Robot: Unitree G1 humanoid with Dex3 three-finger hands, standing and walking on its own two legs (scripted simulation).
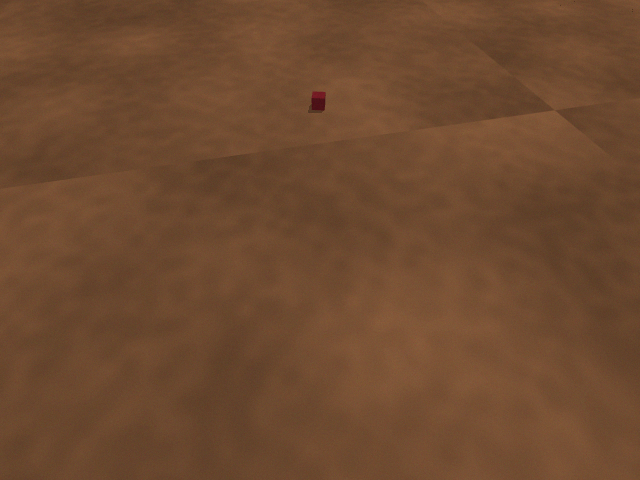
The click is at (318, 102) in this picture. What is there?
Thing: cube
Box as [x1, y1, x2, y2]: [312, 91, 324, 110]
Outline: 313,91 312,109 323,110 324,92
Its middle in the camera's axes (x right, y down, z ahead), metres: -0.02 -0.82 +2.34
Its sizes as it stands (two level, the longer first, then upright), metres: 0.078 0.078 0.078
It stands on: the floor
